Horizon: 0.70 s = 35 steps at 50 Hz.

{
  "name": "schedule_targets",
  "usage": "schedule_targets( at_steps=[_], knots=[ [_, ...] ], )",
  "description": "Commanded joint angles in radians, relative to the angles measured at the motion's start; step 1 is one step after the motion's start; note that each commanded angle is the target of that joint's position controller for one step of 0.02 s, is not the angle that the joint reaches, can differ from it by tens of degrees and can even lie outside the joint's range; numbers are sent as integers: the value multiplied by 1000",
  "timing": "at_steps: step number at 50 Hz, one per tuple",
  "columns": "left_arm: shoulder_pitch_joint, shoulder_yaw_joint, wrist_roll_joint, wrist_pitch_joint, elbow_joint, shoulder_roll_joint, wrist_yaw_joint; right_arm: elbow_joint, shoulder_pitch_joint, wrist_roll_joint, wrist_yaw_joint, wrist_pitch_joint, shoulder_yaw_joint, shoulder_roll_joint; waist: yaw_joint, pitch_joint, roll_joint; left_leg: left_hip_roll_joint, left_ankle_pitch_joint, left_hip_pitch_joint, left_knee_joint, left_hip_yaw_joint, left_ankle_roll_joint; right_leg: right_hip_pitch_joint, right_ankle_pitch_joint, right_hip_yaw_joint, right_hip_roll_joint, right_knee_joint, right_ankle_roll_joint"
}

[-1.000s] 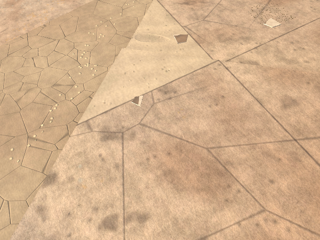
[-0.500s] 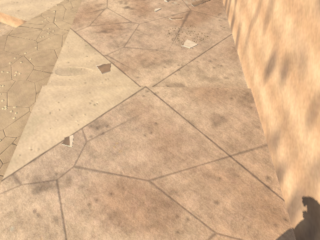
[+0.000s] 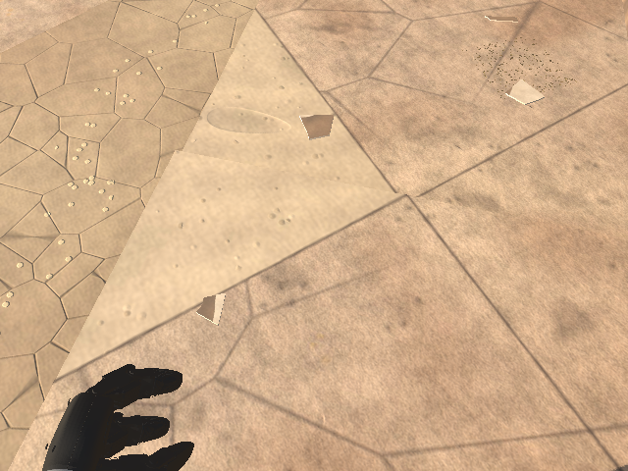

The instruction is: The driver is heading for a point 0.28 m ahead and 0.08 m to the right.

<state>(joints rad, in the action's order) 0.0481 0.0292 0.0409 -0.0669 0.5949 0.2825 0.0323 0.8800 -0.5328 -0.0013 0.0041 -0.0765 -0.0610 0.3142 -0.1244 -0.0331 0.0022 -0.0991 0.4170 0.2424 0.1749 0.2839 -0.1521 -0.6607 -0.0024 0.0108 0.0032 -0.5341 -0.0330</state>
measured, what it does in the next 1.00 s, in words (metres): walks ahead: right foot, then left foot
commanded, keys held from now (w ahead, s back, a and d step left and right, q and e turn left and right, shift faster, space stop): w+e+shift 0.04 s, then shift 0.96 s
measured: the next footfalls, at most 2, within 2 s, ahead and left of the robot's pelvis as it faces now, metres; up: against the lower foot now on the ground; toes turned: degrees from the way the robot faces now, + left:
right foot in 0.02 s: +0.24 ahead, -0.11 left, +0.00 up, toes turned +1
left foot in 0.40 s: +0.53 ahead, +0.07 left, +0.00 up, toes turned -3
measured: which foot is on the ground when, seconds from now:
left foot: down 0.00-0.02, up 0.04-0.38, down 0.40-1.00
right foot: up 0.00-0.00, down 0.02-0.42, up 0.44-0.74, down 0.76-1.00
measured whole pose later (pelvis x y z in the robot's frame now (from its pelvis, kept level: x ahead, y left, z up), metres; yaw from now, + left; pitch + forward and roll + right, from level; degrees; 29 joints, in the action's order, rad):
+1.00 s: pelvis +0.43 -0.01 +0.03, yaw -1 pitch -2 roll +0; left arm -0.27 0.01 0.01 0.00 1.08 0.19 -0.03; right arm 1.04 -0.27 0.01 -0.02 0.00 -0.01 0.22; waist -0.02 0.00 0.00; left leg -0.06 0.11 -0.26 0.39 0.00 -0.06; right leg -0.14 0.26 -0.03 -0.02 -0.42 -0.01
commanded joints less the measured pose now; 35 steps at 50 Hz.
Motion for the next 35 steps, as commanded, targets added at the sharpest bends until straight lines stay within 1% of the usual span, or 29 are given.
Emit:
schedule_targets(
  at_steps=[1, 2, 3, 4, 5, 6, 7, 8, 9, 10, 11, 12, 13, 14, 15, 16, 18, 19, 20, 21, 22, 23, 24, 25, 26, 27, 29, 31, 35],
  knots=[
    [-416, -83, -24, -5, 79, 204, -45, -33, 77, 40, -17, -15, -51, 219, 294, 217, -117, 185, -1349, -248, 546, -63, 26, 687, 125, 74, -68, -21, -75],
    [-631, -106, -11, -3, 130, 252, -67, -43, 102, 58, -26, -17, -35, 152, 371, 315, -33, 135, -1055, -419, 908, -109, 29, 907, 397, -101, 83, -81, -111],
    [-602, -126, 18, -7, 148, 335, -57, -82, -38, -12, -3, -18, 1, 3, 228, 420, 424, -89, -15, -797, 1329, -140, 102, 1135, 480, -755, 381, 89, -305],
    [-512, -112, -11, -3, 133, 223, -37, -69, 54, 19, -12, -26, 4, 86, 245, 340, 226, -43, 18, -885, 1326, -114, 68, 1045, 332, -871, 334, 189, -290],
    [-416, -102, -15, -14, 133, 173, -32, -87, 161, 15, -10, -26, 1, 97, 204, 184, 103, 21, -69, -904, 1290, -107, 76, 892, 100, -669, 318, 163, -284],
    [-398, -93, -10, -20, 152, 127, -28, -95, 230, 29, -9, -24, 11, 96, 196, 114, -24, 43, -80, -880, 1246, -138, 84, 768, -189, -539, 295, 156, -272],
    [-417, -80, -12, -29, 178, 97, -29, -112, 281, 36, -5, -17, 15, 78, 186, 70, -31, 58, -62, -894, 1196, -145, 94, 712, -393, -436, 262, 162, -252],
    [-439, -65, -21, -36, 213, 61, -30, -127, 287, 45, 1, -5, 21, 65, 159, 50, -3, 69, -47, -873, 1136, -158, 106, 651, -510, -367, 238, 183, -231],
    [-443, -64, -30, -42, 233, 67, -25, -128, 276, 46, 5, 7, 26, 50, 133, 41, 31, 80, -23, -849, 1074, -161, 114, 613, -567, -328, 231, 208, -221],
    [-439, -61, -39, -48, 248, 72, -22, -132, 271, 51, 9, 15, 31, 38, 111, 30, 40, 83, -19, -827, 989, -175, 123, 568, -611, -286, 222, 232, -209],
    [-418, -62, -39, -52, 253, 91, -21, -142, 283, 54, 15, 19, 37, 29, 91, 22, 51, 79, -56, -790, 884, -203, 131, 515, -660, -233, 197, 256, -201],
    [-379, -63, -36, -50, 256, 108, -20, -160, 313, 47, 22, 19, 46, 14, 73, 5, 66, 81, -122, -739, 739, -240, 138, 451, -678, -164, 159, 278, -184],
    [-341, -64, -37, -47, 254, 114, -19, -166, 340, 40, 28, 18, 60, -9, 66, 9, 84, 77, -232, -631, 583, -278, 135, 381, -653, -86, 103, 287, -149],
    [-354, -65, -39, -46, 262, 112, -17, -165, 366, 30, 32, 18, 67, -19, 86, 30, 110, 56, -373, -544, 501, -312, 132, 359, -602, -61, 74, 288, -125],
    [-375, -68, -42, -46, 273, 116, -11, -157, 371, 25, 35, 19, 69, -17, 95, 50, 117, 45, -485, -477, 461, -318, 125, 357, -525, -57, 71, 282, -107],
    [-386, -72, -48, -46, 280, 124, -8, -147, 368, 26, 34, 21, 65, -2, 94, 55, 107, 47, -546, -435, 430, -309, 114, 362, -463, -70, 84, 272, -93],
    [-398, -78, -54, -39, 296, 137, -13, -115, 338, 43, 24, 19, 54, 31, 80, 47, 65, 50, -575, -395, 381, -301, 86, 413, -451, -86, 102, 190, -69],
    [-411, -80, -54, -31, 306, 141, -18, -81, 275, 53, 17, 13, 46, 49, 59, 61, 40, 46, -575, -346, 351, -295, 70, 442, -450, -82, 86, 88, -52],
    [-444, -79, -53, -24, 317, 140, -24, -59, 222, 62, 10, -1, 39, 72, 41, 69, 17, 78, -658, -296, 306, -275, 54, 452, -379, -70, 55, -51, -35],
    [-495, -78, -51, -17, 310, 130, -30, -50, 162, 70, 3, -14, 30, 127, 38, 123, -84, 248, -1165, -190, 347, -138, 21, 388, -54, -19, -5, -273, -9],
    [-711, -51, -87, 5, 342, 0, -43, -54, 139, 53, 0, -7, 26, 132, 102, 359, -274, 535, -1612, -2, 391, 145, -181, 309, 645, -25, -115, -637, 19],
    [-698, -66, -58, 29, 371, 80, -58, -63, 162, -4, 6, 4, 33, 82, 96, 387, -126, 493, -1518, -57, 360, 182, -186, 299, 627, -118, -99, -676, 14],
    [-617, -70, -42, 41, 360, 86, -57, -67, 244, -18, 0, 7, 41, 49, 118, 278, -84, 448, -1319, -163, 305, 115, -166, 267, 582, -131, -70, -674, 20],
    [-544, -68, -28, 48, 350, 79, -56, -67, 308, -7, -8, 10, 54, 9, 133, 194, -57, 404, -1171, -257, 257, 70, -133, 260, 538, -124, -39, -620, 24],
    [-497, -67, -25, 59, 342, 74, -51, -63, 339, -2, -17, 12, 62, -9, 147, 147, -66, 368, -1088, -341, 212, 18, -105, 286, 514, -118, -18, -555, 29],
    [-494, -67, -18, 73, 350, 62, -48, -45, 326, 5, -21, 12, 66, -11, 159, 127, -79, 339, -1092, -414, 190, -25, -76, 358, 482, -108, -15, -500, 34],
    [-506, -58, -25, 97, 374, 19, -48, -23, 319, 16, -19, 9, 62, 4, 178, 152, -81, 320, -1016, -464, 164, -66, -71, 444, 465, -81, -21, -425, 45],
    [-464, -53, -28, 111, 380, 4, -52, -8, 323, 25, -18, 13, 62, 10, 178, 151, -81, 295, -842, -485, 140, -87, -54, 470, 457, -62, -18, -300, 44],
    [-384, -52, -28, 128, 397, 10, -63, 17, 323, 24, -22, 45, 50, 31, 157, 113, -115, 262, -318, -555, 84, -64, -25, 516, 370, -28, -21, -113, 34]
  ],
)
